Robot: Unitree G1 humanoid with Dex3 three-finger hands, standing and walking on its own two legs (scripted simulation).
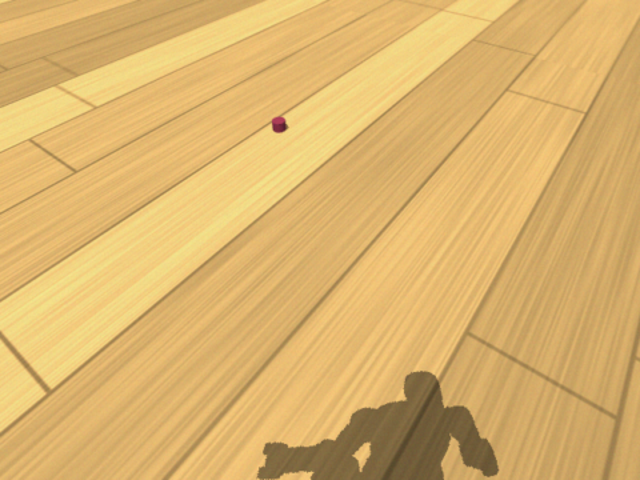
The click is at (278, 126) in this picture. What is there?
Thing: low tin
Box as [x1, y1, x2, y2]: [272, 117, 285, 132]
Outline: 273,118 273,130 277,132 283,131 285,129 284,118
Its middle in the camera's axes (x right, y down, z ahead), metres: -0.23 -0.63 +2.22
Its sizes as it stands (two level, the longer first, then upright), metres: 0.076 0.076 0.056
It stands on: the floor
